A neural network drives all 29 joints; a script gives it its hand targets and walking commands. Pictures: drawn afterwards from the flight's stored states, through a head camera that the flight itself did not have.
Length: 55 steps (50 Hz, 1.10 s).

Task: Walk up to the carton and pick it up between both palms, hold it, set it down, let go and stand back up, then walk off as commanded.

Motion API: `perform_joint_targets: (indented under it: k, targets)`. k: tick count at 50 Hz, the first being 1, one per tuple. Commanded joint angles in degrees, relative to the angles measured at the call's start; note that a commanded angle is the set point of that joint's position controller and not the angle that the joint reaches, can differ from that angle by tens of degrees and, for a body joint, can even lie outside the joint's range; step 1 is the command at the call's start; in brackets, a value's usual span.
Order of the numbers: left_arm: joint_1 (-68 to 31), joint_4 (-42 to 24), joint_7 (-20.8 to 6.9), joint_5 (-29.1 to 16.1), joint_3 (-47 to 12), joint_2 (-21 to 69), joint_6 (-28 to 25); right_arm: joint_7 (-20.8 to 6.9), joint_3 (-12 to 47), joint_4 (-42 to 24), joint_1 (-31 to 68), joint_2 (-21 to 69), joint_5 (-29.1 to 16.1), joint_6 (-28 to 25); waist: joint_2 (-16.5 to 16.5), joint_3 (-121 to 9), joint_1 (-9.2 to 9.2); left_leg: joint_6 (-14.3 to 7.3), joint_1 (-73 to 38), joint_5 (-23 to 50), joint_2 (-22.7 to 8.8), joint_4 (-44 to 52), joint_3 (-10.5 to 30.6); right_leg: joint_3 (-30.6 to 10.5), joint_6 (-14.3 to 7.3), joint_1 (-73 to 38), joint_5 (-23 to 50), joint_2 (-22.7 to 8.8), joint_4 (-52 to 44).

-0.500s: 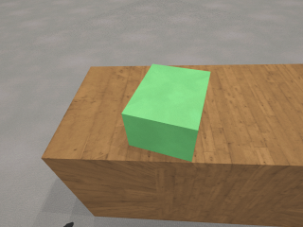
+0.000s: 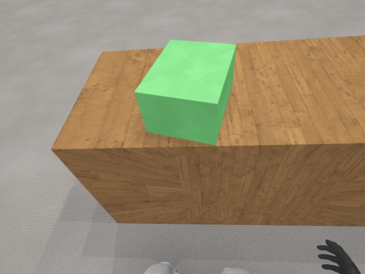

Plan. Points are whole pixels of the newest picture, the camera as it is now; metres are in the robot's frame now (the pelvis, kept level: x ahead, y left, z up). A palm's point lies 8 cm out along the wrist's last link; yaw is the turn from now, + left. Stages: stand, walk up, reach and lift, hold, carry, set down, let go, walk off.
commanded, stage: walk off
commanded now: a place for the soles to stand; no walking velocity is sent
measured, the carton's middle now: (191, 88) +0.64 +0.02 +0.02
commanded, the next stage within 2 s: none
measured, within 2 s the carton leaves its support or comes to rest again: neither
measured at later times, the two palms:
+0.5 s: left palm out of the picture +0.04 +0.24 -0.01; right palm out of the picture -0.18 -0.40 -0.11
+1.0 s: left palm out of the picture -0.30 +0.22 -0.05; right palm out of the picture -0.17 -0.41 -0.12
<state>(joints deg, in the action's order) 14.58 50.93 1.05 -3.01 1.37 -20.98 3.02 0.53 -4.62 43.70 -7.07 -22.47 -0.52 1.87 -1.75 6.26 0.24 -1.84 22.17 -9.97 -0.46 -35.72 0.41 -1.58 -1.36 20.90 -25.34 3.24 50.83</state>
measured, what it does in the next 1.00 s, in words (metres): walks backwards: right foot, then left foot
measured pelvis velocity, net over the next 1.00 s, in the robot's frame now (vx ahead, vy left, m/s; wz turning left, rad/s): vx -0.31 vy -0.10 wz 0.02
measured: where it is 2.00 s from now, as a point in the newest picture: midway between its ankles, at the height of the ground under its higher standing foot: outside the picture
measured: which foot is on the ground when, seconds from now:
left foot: down 0.00-0.02, up 0.04-0.60, down 0.62-0.86, up 0.88-1.00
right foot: up 0.00-0.00, down 0.02-0.60, up 0.62-0.82, down 0.84-1.00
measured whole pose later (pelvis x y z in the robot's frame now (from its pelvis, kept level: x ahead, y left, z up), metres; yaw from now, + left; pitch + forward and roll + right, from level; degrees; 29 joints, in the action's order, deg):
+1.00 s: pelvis -0.31 -0.10 +0.00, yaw +1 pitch -6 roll +2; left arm 20.7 48.9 5.6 -2.8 1.4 -20.0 -0.3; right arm -1.9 -7.0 37.2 -8.6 -26.2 0.8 6.0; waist -8.1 11.3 -1.4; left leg -2.8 28.0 -22.6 6.5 -65.3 7.6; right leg -2.6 -0.5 12.6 -25.8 -0.1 44.6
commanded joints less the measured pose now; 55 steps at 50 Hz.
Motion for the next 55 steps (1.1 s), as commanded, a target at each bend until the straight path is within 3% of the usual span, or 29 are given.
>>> perform_joint_targets:
  k: [1, 2, 3, 5, 11, 13, 15, 16, 22, 24, 27, 28, 29, 30, 31, 32, 33, 34, 35, 37, 39, 40, 42, 43, 44, 45, 46, 49, 55]
  targets:
    - [4.73, -5.52, 0.75, 6.18, 6.96, -16.89, -2.73, 0.57, -3.27, -4.86, 1.26, -11.83, 1.92, 2.14, 11.41, 1.10, 3.06, -2.00, 14.51, -23.46, 4.60, -18.29, 2.91, -25.35, -1.52, -5.15, 0.72, -15.76, -34.34]
    - [-0.28, -8.07, 0.95, 6.94, 7.87, -20.25, -2.81, 1.01, -3.33, -3.95, -1.47, -11.93, 1.88, 2.69, 11.05, 1.83, 1.82, 0.89, 13.11, -22.79, 8.79, -28.83, 11.13, -38.31, -2.75, 5.40, -11.44, -22.30, -39.67]
    - [-5.18, -7.74, 1.34, 7.23, 8.11, -21.99, -2.41, 1.37, -3.90, -2.09, 0.26, -13.67, 1.98, 3.14, 8.01, 6.06, 1.57, 0.63, 9.84, -20.31, 9.28, -36.53, 16.45, -39.93, -2.50, 17.18, -26.71, -23.27, -45.11]
    - [-12.24, -8.47, 2.01, 7.11, 6.98, -18.17, -2.68, 1.07, -4.35, 0.84, -2.80, -14.81, 1.07, 3.55, 6.81, 8.99, -1.77, 1.41, 10.08, -12.45, 9.99, -39.26, 19.05, -31.29, 3.26, 14.69, -25.16, -17.52, -43.84]
    - [-7.60, -8.97, 1.93, 5.42, 6.75, -13.23, -3.29, 0.41, -4.23, 2.53, -11.24, -14.58, 1.15, 2.28, 8.43, -5.69, -0.59, 3.55, 11.78, -12.69, 10.47, -35.76, 14.70, -19.26, 2.97, -15.77, 5.13, -13.53, -32.65]
    - [-9.18, -9.99, 1.90, 5.41, 7.28, -13.15, -3.20, 0.25, -4.44, 2.56, -14.18, -14.91, 1.20, 2.51, 8.30, -6.97, -0.94, 3.03, 10.91, -13.36, 9.70, -35.00, 13.61, -18.19, 1.47, -17.03, -2.52, -14.44, -34.17]
    - [-10.07, -11.04, 1.90, 5.50, 7.38, -12.97, -3.24, -0.03, -4.66, 2.72, -17.31, -15.35, 1.36, 2.71, 7.23, -5.42, -1.89, 2.37, 7.55, -12.62, 10.10, -31.90, 11.28, -16.66, 5.22, -13.25, -7.32, -14.04, -38.75]
    - [-10.98, -10.87, 1.99, 5.35, 7.81, -13.45, -2.91, -0.17, -4.48, 3.04, -19.76, -15.41, 1.25, 2.95, 11.04, -4.99, -2.25, 1.98, 3.77, -12.69, 10.71, -29.16, 7.89, -13.18, 8.84, -10.56, -9.44, -12.38, -42.33]
    - [-14.49, -11.06, 1.98, 5.89, 8.30, -12.85, -1.20, -0.86, -4.60, 4.97, -29.38, -13.56, 1.74, 2.70, 16.86, -9.29, -2.66, 1.18, -7.55, -16.58, 9.59, -20.95, 1.12, -10.23, 2.92, -4.12, -8.79, -11.34, -45.61]
    - [-16.13, -11.58, 2.02, 5.83, 8.42, -12.68, -0.61, -1.05, -4.74, 5.47, -32.08, -13.43, 1.96, 2.56, 17.51, -9.77, -3.30, 1.21, -12.10, -16.54, 10.30, -16.23, -1.76, -7.34, 6.26, -3.69, -6.05, -9.65, -47.54]
    - [-22.17, -12.55, 1.87, 6.16, 8.60, -12.34, 0.69, -1.05, -5.20, 6.56, -41.48, -11.81, 2.40, 2.56, 20.85, -11.99, -8.32, -1.74, -20.50, -16.93, 7.87, -0.80, -7.66, -1.87, 8.98, -2.56, -4.19, -5.08, -43.59]
    - [-21.54, -12.14, 1.76, 5.92, 8.04, -11.83, 0.68, -0.93, -5.36, 6.54, -40.51, -10.97, 2.84, 2.68, 15.39, -10.68, -8.35, -4.33, -18.31, -13.24, 5.56, 6.88, -6.76, -0.32, 8.16, -3.19, -6.19, -3.14, -33.63]
    - [-18.84, -11.22, 1.48, 5.07, 7.60, -11.57, 0.79, -0.72, -5.99, 4.99, -36.36, -12.01, 3.21, 2.96, 0.13, -8.95, -8.45, -8.21, -10.99, -6.78, 0.81, 11.06, 1.38, -0.08, 5.29, -2.92, -12.55, -1.24, -9.81]
    - [-9.67, -8.57, 1.67, 4.31, 7.23, -8.87, 1.13, -0.55, -5.27, 1.37, -23.49, -13.57, 3.83, 2.56, -12.52, -4.70, -4.03, -14.98, 5.84, -14.41, -8.32, 11.56, 21.16, -1.61, 2.61, -1.82, -12.80, 6.20, 20.10]
    - [-6.00, -9.53, 2.03, 4.03, 8.27, -11.18, 1.53, 0.37, -4.68, -5.30, -10.97, -16.38, 4.04, 1.70, -14.63, -2.57, 0.37, -20.29, 21.51, -27.56, -18.23, 23.64, 36.01, -6.50, 3.16, -3.65, -9.25, 8.49, 37.89]
    - [-0.89, -8.50, 2.01, 3.28, 8.49, -13.95, 1.49, 1.10, -3.90, -8.68, -0.99, -17.03, 3.82, 0.85, -10.68, -2.08, 5.91, -17.83, 27.11, -22.31, -17.71, 25.11, 29.64, -11.05, 2.18, -4.95, -4.81, 9.01, 44.94]
    - [-0.64, -9.63, 2.09, 3.46, 8.81, -16.48, 1.59, 2.16, -3.44, -10.10, 6.30, -21.00, 3.19, 0.51, -15.73, 5.09, 7.64, -18.19, 43.17, -30.32, -21.83, 27.82, 33.20, -14.14, 2.30, -6.58, -4.72, 6.52, 53.49]
    - [2.09, -9.66, 2.48, 2.70, 9.60, -17.68, 1.27, 2.52, -2.75, -10.54, 11.14, -19.69, 3.22, 0.73, -13.26, 9.88, 10.27, -15.86, 46.87, -28.26, -20.01, 24.54, 29.20, -14.45, 2.23, -10.38, -3.32, 3.36, 55.16]
    - [2.12, -9.41, 2.16, 2.04, 9.32, -16.61, 0.62, 2.05, -2.01, -10.11, 10.60, -15.81, 3.35, 0.91, -9.01, 9.84, 9.13, -12.31, 39.10, -21.36, -14.52, 18.90, 21.93, -13.62, 1.99, -9.66, -2.93, 3.03, 50.52]
    - [-2.31, -7.63, 2.54, 1.25, 7.83, -14.90, -1.09, 0.08, -2.26, -7.41, -0.84, -11.51, 3.50, 2.07, -8.87, 4.80, 0.80, -8.15, 8.56, -6.85, -5.98, 9.98, 13.69, -12.54, 2.30, 0.86, -5.51, -1.40, 17.87]
    - [-5.15, -6.60, 2.84, 1.76, 6.81, -15.09, -2.55, -1.07, -4.10, -6.45, -9.55, -13.44, 4.32, 3.33, -13.65, -2.84, -6.18, -9.21, -9.01, -7.56, -5.98, 6.70, 14.41, -8.79, 1.83, 4.20, -8.93, -4.38, -8.41]
    - [-3.30, -6.04, 3.59, 2.74, 7.01, -15.21, -3.08, -1.45, -4.48, -7.31, -11.30, -14.01, 4.48, 3.56, -11.80, -5.79, -6.55, -8.95, -9.87, -9.06, -7.03, 0.75, 14.66, -9.25, 1.68, -0.17, -11.32, -7.44, -21.36]
    - [5.17, -4.01, 4.30, 3.89, 7.46, -14.49, -3.53, -1.80, -4.94, -7.85, -13.17, -12.15, 5.19, 4.32, 1.18, -3.72, -2.75, -4.91, 8.70, -18.23, 0.52, -16.35, 8.02, -12.83, 3.71, -15.10, -2.62, -7.68, -33.13]
    - [3.59, -6.05, 4.39, 4.74, 7.36, -17.69, -3.99, -2.09, -4.46, -9.36, -15.21, -9.33, 5.74, 4.54, 4.49, -1.03, -4.79, -2.24, 18.37, -20.35, 3.84, -24.04, 10.64, -21.20, 3.11, -13.56, 4.90, -14.69, -28.52]
    - [2.80, -6.99, 4.70, 5.42, 8.94, -22.80, -4.37, -1.94, -4.14, -11.95, -8.24, -10.16, 5.92, 4.31, 9.92, -1.60, -1.60, -0.07, 17.49, -21.86, 6.56, -28.70, 14.84, -36.13, -0.25, -2.51, 12.93, -26.38, -30.08]
    - [-0.29, -7.47, 5.28, 5.21, 8.37, -22.95, -4.86, -1.58, -4.64, -10.71, -3.02, -11.91, 6.12, 4.02, 5.02, 2.87, -0.91, 0.29, 13.26, -19.42, 5.91, -33.11, 19.12, -38.54, -1.26, 7.06, 8.53, -26.43, -32.74]
    - [-2.45, -7.89, 5.87, 4.89, 7.72, -20.86, -5.51, -2.11, -5.12, -10.08, -3.33, -13.56, 5.19, 4.34, 3.41, 6.45, -1.99, 0.12, 13.04, -14.90, 6.06, -35.41, 19.64, -29.97, 1.23, 7.14, 3.61, -21.62, -31.96]
    - [-0.90, -5.09, 5.75, 4.75, 8.30, -19.93, -6.76, -3.17, -4.94, -8.17, -6.41, -13.21, 4.89, 4.43, 11.02, 2.73, -3.14, 0.10, 14.42, -10.56, 6.09, -31.62, 16.62, -20.65, 1.58, -7.51, 15.09, -15.71, -26.14]
    - [9.45, -6.00, 5.57, 4.13, 9.15, -20.61, -7.08, -3.50, -4.21, -8.36, -2.99, -12.89, 4.58, 4.29, 9.06, -3.04, 1.57, -0.37, 16.47, -11.55, 6.06, -34.67, 13.65, -20.99, -1.97, -15.76, 16.45, -17.62, -24.76]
